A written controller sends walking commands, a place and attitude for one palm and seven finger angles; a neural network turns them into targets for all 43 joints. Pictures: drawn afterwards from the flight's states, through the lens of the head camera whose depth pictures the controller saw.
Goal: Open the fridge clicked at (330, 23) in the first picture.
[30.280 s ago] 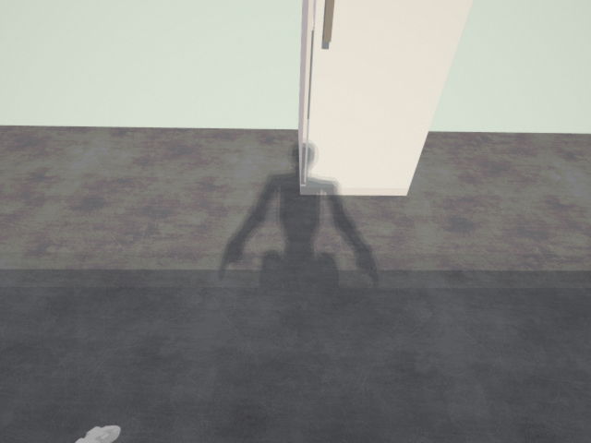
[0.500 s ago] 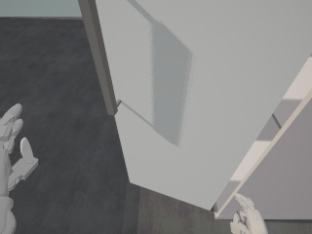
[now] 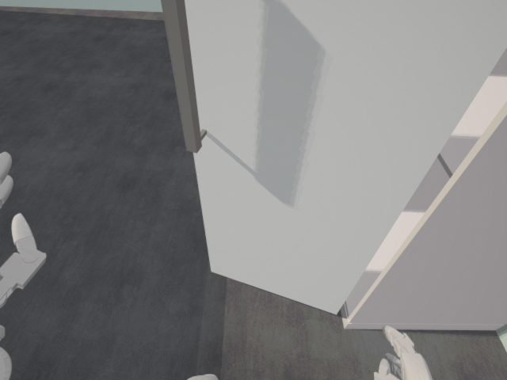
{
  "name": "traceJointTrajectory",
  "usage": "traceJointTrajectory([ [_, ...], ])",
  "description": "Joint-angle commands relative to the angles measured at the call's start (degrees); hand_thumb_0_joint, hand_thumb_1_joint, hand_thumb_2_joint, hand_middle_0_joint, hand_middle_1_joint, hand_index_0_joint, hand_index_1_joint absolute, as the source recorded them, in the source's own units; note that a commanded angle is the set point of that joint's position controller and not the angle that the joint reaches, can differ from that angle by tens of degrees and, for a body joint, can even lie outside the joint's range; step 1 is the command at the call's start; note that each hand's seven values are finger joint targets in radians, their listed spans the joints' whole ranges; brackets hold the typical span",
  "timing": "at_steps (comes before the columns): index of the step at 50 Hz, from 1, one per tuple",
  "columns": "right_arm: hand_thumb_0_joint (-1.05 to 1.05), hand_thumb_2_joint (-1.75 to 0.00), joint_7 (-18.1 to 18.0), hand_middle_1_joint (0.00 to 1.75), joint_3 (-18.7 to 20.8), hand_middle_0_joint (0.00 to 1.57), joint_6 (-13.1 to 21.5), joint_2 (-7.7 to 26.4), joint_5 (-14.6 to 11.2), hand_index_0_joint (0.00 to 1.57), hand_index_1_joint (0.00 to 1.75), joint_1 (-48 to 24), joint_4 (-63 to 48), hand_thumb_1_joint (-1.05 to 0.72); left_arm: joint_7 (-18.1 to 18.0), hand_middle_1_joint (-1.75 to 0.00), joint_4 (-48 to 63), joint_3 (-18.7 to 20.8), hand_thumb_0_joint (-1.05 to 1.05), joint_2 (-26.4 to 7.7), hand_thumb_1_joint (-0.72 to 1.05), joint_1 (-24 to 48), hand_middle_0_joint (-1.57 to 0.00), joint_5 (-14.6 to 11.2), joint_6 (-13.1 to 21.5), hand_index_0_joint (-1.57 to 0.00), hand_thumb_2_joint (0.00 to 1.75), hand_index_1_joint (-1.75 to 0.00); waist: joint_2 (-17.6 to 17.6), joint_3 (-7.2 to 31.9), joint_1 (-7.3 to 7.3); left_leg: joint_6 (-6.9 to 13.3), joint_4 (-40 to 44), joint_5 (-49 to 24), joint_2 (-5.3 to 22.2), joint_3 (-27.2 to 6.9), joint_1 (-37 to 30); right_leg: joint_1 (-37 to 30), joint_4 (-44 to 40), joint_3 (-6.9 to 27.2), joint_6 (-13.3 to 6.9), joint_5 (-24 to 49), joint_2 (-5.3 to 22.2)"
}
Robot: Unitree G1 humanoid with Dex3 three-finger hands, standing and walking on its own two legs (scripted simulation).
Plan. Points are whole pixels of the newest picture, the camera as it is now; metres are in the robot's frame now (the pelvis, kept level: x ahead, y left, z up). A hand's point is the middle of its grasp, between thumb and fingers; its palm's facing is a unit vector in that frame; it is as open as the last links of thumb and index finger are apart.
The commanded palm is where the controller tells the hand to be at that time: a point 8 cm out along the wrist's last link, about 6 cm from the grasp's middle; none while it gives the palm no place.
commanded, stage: step back with the hand held close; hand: left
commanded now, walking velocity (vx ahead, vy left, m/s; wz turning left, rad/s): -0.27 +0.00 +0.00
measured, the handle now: (187, 53) +0.58 +0.17 +0.24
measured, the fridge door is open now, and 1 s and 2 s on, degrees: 71 71 71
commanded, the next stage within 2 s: stop stepping back and stand still in 0.42 s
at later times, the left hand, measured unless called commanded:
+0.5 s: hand out of the picture +0.07 +0.28 +0.18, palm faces +0.59 -0.69 -0.42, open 7.4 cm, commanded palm -0.01 +0.31 +0.19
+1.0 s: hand out of the picture -0.05 +0.26 +0.20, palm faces +0.39 -0.83 -0.40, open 7.4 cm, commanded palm -0.10 +0.31 +0.19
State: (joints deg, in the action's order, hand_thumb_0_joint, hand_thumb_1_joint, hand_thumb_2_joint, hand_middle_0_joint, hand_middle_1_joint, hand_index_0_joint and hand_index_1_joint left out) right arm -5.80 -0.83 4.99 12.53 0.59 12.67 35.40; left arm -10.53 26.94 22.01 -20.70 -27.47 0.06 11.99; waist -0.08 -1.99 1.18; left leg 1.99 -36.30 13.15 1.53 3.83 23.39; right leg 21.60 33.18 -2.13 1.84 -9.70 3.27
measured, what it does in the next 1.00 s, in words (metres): walks backwards: left foot, then right foot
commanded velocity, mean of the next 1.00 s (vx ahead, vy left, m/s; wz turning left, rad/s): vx -0.04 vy -0.03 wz -0.03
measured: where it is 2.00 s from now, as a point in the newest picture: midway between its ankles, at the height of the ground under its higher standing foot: outside the picture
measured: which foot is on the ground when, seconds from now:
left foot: down 0.00-0.48, up 0.50-0.62, down 0.64-0.90, up 0.92-1.00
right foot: down 0.00-0.62, up 0.64-0.90, down 0.92-1.00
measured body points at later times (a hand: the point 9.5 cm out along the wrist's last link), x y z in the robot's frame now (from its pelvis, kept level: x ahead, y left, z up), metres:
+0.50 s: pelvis -0.10 +0.00 -0.03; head -0.09 +0.03 +0.42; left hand +0.03 +0.31 +0.21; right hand +0.10 -0.22 -0.09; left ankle +0.08 +0.11 -0.71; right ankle +0.08 -0.14 -0.72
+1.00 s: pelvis -0.26 +0.02 +0.01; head -0.27 +0.07 +0.46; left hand -0.08 +0.31 +0.22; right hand -0.12 -0.23 -0.06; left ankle -0.18 +0.14 -0.66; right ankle -0.30 -0.08 -0.72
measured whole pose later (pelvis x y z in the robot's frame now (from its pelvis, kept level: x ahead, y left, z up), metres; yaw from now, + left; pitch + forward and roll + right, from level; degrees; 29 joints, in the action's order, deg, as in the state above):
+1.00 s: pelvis -0.26 +0.02 +0.01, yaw -3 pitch +0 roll -1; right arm -3.3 -0.8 3.5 9.8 1.0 13.4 38.7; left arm -9.6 36.8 23.6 -28.5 -29.3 -1.6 9.4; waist 5.9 2.1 0.4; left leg -2.7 -58.7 21.4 3.8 1.2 34.5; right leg 10.2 30.1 -3.6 -3.2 -18.5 -1.8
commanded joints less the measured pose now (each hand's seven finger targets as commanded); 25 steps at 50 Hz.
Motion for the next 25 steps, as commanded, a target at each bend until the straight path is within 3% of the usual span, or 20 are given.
traceJointTrajectory([
  [1, 0.00, -0.90, -1.1, 0.30, 3.0, 0.20, 4.0, 7.3, 0.0, 0.20, 0.30, -6.1, -9.6, -0.90, -1.7, -0.30, 12.4, 9.5, 0.00, -12.3, 0.90, 2.5, -0.20, 0.0, 5.0, -0.20, 0.90, -0.30, -5.9, 7.1, -0.08, 1.9, 15.1, 20.9, 5.9, -8.8, 9.4, -11.3, -2.0, 4.4, -2.4, -8.7, 0.4],
  [3, 0.00, -0.90, -0.9, 0.30, 3.1, 0.20, 4.1, 7.6, -0.2, 0.20, 0.30, -5.7, -9.8, -0.90, -1.5, -0.30, 10.9, 9.6, 0.00, -11.5, 0.90, 1.8, -0.20, 0.3, 5.5, -0.20, 0.90, -0.30, -6.4, 5.6, -0.22, 2.3, 16.0, 26.7, 6.6, -9.2, 14.7, -13.6, -0.7, 4.3, -2.3, -11.5, -0.3],
  [5, 0.00, -0.90, -0.7, 0.30, 3.3, 0.20, 4.1, 7.8, -0.3, 0.20, 0.30, -5.7, -10.1, -0.90, -1.5, -0.30, 10.7, 9.5, 0.00, -11.6, 0.90, 2.6, -0.20, 0.6, 5.8, -0.20, 0.90, -0.30, -6.2, 3.5, -0.33, 2.0, 15.0, 29.5, 6.0, -8.7, 16.6, -11.8, -1.7, 4.9, -3.0, -16.2, -0.5],
  [6, 0.00, -0.90, -0.8, 0.30, 3.5, 0.20, 4.3, 7.9, -0.1, 0.20, 0.30, -5.8, -10.0, -0.90, -1.5, -0.30, 11.1, 10.1, 0.00, -12.2, 0.90, 2.9, -0.20, 0.6, 6.0, -0.20, 0.90, -0.30, -5.6, 3.8, -0.30, 1.9, 14.4, 27.8, 5.6, -9.2, 15.9, -11.6, -2.1, 5.4, -3.2, -14.3, -0.3],
  [9, 0.00, -0.90, -0.6, 0.30, 2.9, 0.20, 4.7, 6.3, 0.0, 0.20, 0.30, -5.6, -8.6, -0.90, -1.6, -0.30, 13.1, 9.6, 0.00, -13.1, 0.90, 1.9, -0.20, -0.4, 6.1, -0.20, 0.90, -0.30, 0.4, 6.7, -0.63, 0.2, 7.1, 12.9, 3.2, -6.7, 4.6, -3.7, -5.1, 9.3, -4.5, -3.8, 3.1],
  [10, 0.00, -0.90, -0.5, 0.30, 2.8, 0.20, 4.8, 6.4, 0.2, 0.20, 0.30, -5.5, -8.2, -0.90, -1.6, -0.30, 13.2, 9.7, 0.00, -13.3, 0.90, 1.8, -0.20, -0.4, 6.1, -0.20, 0.90, -0.30, 1.1, 7.0, -0.71, 0.1, 5.6, 13.1, 3.0, -6.4, 3.1, -1.7, -6.1, 10.7, -4.6, -4.9, 3.9],
  [12, 0.00, -0.90, -0.4, 0.30, 3.0, 0.20, 4.7, 7.5, 0.6, 0.20, 0.30, -5.4, -8.2, -0.90, -1.5, -0.30, 12.3, 9.5, 0.00, -12.1, 0.90, 2.8, -0.20, 0.2, 6.4, -0.20, 0.90, -0.30, -2.4, 5.0, -0.72, 1.6, 7.9, 25.4, 4.9, -8.1, 10.2, -3.6, -5.2, 11.0, -3.8, -14.3, 2.6],
  [14, 0.00, -0.90, -0.5, 0.30, 3.4, 0.20, 4.7, 8.0, 0.4, 0.20, 0.30, -5.6, -8.6, -0.90, -1.4, -0.30, 12.4, 9.5, 0.00, -11.3, 0.90, 4.9, -0.20, 0.9, 6.4, -0.20, 0.90, -0.30, -4.0, 2.9, -0.82, 2.7, 11.4, 32.4, 6.4, -9.8, 17.3, -6.4, -1.3, 9.1, -3.5, -19.2, -0.1],
  [16, 0.00, -0.90, -0.7, 0.30, 3.7, 0.20, 4.8, 8.1, 0.5, 0.20, 0.30, -6.3, -8.9, -0.90, -1.3, -0.30, 13.8, 10.1, 0.00, -12.0, 0.90, 7.8, -0.20, 1.0, 6.7, -0.20, 0.90, -0.30, -6.7, 3.6, -0.48, 3.1, 14.8, 31.8, 7.6, -11.4, 20.5, -9.8, 5.2, 6.5, -3.4, -14.5, -1.8],
  [18, 0.00, -0.90, -0.6, 0.30, 3.9, 0.20, 4.9, 6.9, 0.6, 0.20, 0.30, -6.9, -8.6, -0.90, -0.8, -0.30, 15.9, 10.6, 0.00, -12.9, 0.90, 7.7, -0.20, 0.3, 6.9, -0.20, 0.90, -0.30, -8.3, 7.8, 0.14, 2.3, 15.3, 26.4, 8.6, -11.1, 15.1, -9.1, 10.1, 3.4, -3.6, -12.2, -2.8],
  [20, 0.00, -0.90, -0.6, 0.30, 4.2, 0.20, 5.3, 6.3, 0.6, 0.20, 0.30, -7.3, -8.7, -0.90, -0.5, -0.30, 17.6, 12.1, 0.00, -14.3, 0.90, 5.7, -0.20, -0.3, 7.1, -0.20, 0.90, -0.30, -8.7, 10.0, 0.50, 1.9, 13.9, 23.6, 9.0, -9.6, 12.2, -8.2, 10.5, 3.6, -4.0, -14.0, -3.0],
  [21, 0.00, -0.90, -0.4, 0.30, 4.5, 0.20, 5.5, 6.1, 0.5, 0.20, 0.30, -7.2, -8.7, -0.90, -0.3, -0.30, 18.7, 13.3, 0.00, -15.3, 0.90, 4.2, -0.20, -0.5, 7.3, -0.20, 0.90, -0.30, -9.0, 11.2, 0.48, 1.4, 12.7, 24.6, 8.4, -8.8, 11.3, -7.6, 8.9, 4.9, -4.5, -15.5, -2.5],
  [22, 0.00, -0.90, -0.2, 0.30, 4.3, 0.20, 5.4, 5.5, 0.3, 0.20, 0.30, -7.4, -8.4, -0.90, -0.2, -0.30, 17.9, 13.5, 0.00, -15.5, 0.90, 1.9, -0.20, -0.8, 7.1, -0.20, 0.90, -0.30, -4.9, 9.5, 0.42, 0.5, 8.4, 24.4, 6.7, -6.1, 10.0, -3.3, 4.4, 8.1, -5.8, -19.4, -0.8],
  [23, 0.00, -0.90, 0.0, 0.30, 4.2, 0.20, 5.1, 5.0, 0.0, 0.20, 0.30, -7.3, -7.7, -0.90, -0.3, -0.30, 18.0, 13.5, 0.00, -15.9, 0.90, 1.8, -0.20, -1.1, 6.9, -0.20, 0.90, -0.30, 2.2, 7.4, 0.17, -2.0, -4.6, 22.0, 2.5, -2.2, 4.3, 8.2, -6.3, 16.2, -8.4, -28.0, 4.2],
  [24, 0.00, -0.90, 0.5, 0.30, 4.4, 0.20, 4.5, 4.4, -0.1, 0.20, 0.30, -6.3, -5.7, -0.90, -0.6, -0.30, 17.6, 13.8, 0.00, -16.9, 0.90, 1.6, -0.20, -1.2, 6.6, -0.20, 0.90, -0.30, 11.3, 7.6, 0.07, -5.0, -25.7, 15.8, -2.7, -0.4, -5.6, 22.4, -21.5, 31.5, -12.7, -38.2, 14.6],
  [25, 0.00, -0.90, 1.4, 0.30, 4.5, 0.20, 2.9, 3.6, 1.0, 0.20, 0.30, -7.4, -3.3, -0.90, -0.7, -0.30, 17.6, 12.7, 0.00, -17.1, 0.90, 3.3, -0.20, -1.4, 4.9, -0.20, 0.90, -0.30, 14.5, 6.2, 0.50, -5.3, -43.2, 15.2, -2.8, -3.5, -7.1, 27.4, -28.0, 35.5, -15.5, -37.4, 19.7],
])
